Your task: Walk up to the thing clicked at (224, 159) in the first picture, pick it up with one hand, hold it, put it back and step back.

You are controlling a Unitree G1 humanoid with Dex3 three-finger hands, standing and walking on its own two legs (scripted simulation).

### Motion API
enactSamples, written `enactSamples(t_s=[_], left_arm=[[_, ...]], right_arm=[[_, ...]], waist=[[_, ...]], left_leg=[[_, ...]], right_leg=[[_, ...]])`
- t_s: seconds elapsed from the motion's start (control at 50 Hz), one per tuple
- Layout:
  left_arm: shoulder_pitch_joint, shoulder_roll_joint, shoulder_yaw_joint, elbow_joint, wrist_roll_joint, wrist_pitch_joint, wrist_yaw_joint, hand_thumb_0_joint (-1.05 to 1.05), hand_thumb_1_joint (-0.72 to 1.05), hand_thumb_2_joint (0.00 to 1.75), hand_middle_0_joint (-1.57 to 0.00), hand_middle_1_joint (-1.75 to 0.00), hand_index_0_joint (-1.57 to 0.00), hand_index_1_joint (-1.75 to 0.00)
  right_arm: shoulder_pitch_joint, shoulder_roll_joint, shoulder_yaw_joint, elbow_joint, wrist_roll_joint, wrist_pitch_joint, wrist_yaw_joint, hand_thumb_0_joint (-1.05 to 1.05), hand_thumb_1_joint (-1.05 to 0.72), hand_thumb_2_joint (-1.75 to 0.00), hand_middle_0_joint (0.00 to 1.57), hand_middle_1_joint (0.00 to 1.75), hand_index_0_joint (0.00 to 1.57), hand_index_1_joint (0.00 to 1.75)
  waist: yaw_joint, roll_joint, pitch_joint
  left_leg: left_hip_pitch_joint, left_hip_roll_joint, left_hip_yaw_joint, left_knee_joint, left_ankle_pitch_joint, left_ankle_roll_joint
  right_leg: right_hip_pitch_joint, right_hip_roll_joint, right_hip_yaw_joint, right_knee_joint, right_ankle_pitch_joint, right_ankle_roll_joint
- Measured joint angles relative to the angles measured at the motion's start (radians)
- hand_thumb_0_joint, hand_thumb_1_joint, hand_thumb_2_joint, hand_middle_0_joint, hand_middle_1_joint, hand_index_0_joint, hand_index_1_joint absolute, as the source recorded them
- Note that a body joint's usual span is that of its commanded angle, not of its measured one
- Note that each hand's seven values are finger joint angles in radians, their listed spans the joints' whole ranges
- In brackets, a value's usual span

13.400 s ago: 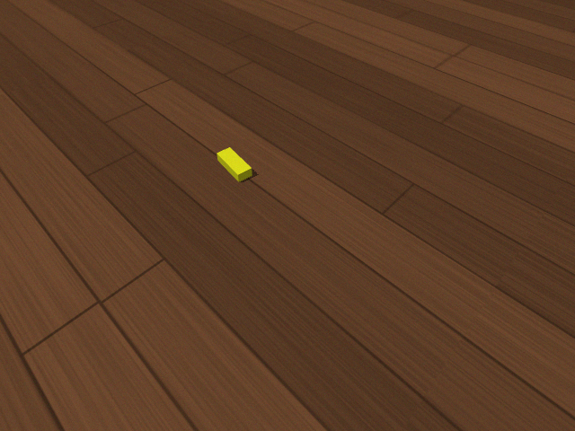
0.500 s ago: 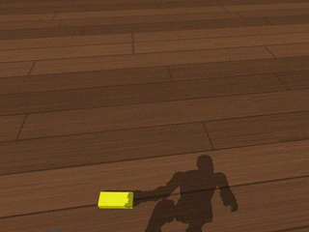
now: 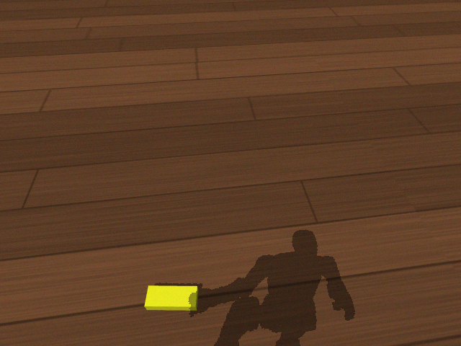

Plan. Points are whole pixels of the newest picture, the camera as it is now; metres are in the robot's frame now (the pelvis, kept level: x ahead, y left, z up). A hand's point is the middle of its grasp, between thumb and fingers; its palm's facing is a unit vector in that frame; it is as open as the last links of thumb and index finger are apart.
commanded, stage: stand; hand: left
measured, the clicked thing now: (172, 298) +0.43 +0.25 -0.76
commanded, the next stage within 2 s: none
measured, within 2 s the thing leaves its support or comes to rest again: neither
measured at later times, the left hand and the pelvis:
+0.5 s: hand out of the picture +0.06 +0.25 -0.15, palm faces -0.02 -0.94 -0.35, open 7.4 cm; pelvis -0.01 +0.00 +0.00, yaw +0 degrees
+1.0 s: hand out of the picture +0.06 +0.25 -0.16, palm faces -0.03 -0.94 -0.35, open 7.4 cm; pelvis -0.01 +0.00 +0.00, yaw +0 degrees
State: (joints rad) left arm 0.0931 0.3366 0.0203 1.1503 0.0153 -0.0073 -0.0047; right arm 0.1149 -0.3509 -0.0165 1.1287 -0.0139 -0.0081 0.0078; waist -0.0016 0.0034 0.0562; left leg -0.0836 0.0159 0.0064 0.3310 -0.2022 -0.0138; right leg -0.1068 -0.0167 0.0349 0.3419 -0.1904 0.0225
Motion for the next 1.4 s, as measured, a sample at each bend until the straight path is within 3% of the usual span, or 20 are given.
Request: enactSamples(t_s=[1.4], left_arm=[[0.027,0.02,-0.024,-0.036,-0.001,-0.003,-0.001,0.01,0.9,0.9,-0.2,-0.3,-0.2,-0.3]], right_arm=[[-0.001,-0.005,0.014,-0.005,0.002,0.002,0.005,0.01,-0.9,-0.9,0.2,0.3,0.2,0.3]], waist=[[0.002,-0.004,0.004]], left_leg=[[-0.012,0.001,-0.005,-0.014,0.021,-0.004]], right_leg=[[-0.012,0.001,-0.005,-0.01,0.018,-0.003]])
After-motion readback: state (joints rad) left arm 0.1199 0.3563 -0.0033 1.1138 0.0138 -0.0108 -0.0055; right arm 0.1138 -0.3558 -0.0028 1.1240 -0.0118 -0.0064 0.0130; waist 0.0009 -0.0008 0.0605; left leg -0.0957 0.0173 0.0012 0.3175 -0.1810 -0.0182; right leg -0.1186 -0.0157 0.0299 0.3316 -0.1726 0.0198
